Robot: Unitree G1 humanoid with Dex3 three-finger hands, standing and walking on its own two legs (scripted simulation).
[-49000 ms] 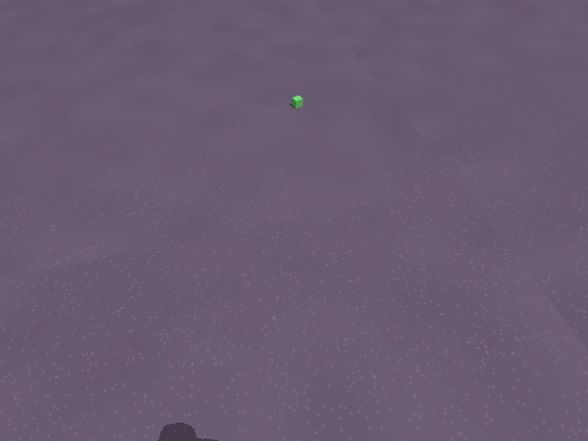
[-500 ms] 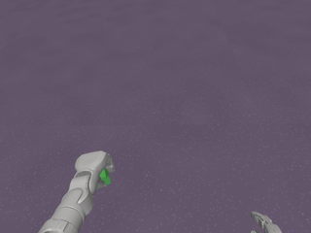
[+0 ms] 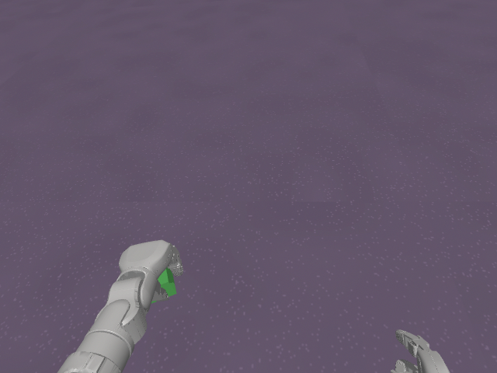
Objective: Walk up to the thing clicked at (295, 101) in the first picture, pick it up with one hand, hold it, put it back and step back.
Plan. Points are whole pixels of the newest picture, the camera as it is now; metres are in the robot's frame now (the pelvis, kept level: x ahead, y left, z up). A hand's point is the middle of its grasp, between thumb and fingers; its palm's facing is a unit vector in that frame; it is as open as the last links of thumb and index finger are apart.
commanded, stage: hold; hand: left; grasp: from above
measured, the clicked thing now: (157, 281) +0.31 +0.23 -0.08
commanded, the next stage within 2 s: crouch in 0.38 s
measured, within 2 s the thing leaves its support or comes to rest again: neither
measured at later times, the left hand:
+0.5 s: hand (155, 277) +0.30 +0.22 -0.04, palm faces -0.43 -0.10 -0.90, open 6.5 cm
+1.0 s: hand (178, 296) +0.32 +0.22 -0.18, palm faces -0.44 -0.03 -0.90, open 5.5 cm
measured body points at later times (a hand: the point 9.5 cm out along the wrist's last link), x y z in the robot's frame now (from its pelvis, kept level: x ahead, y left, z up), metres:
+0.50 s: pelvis +0.00 +0.00 +0.00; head +0.01 -0.02 +0.45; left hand +0.32 +0.22 +0.01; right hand +0.13 -0.25 -0.12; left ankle +0.01 +0.13 -0.74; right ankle +0.02 -0.13 -0.74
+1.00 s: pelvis -0.03 +0.00 -0.07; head +0.07 +0.01 +0.37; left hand +0.34 +0.22 -0.13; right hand +0.06 -0.28 -0.19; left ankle +0.01 +0.13 -0.74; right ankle +0.02 -0.13 -0.74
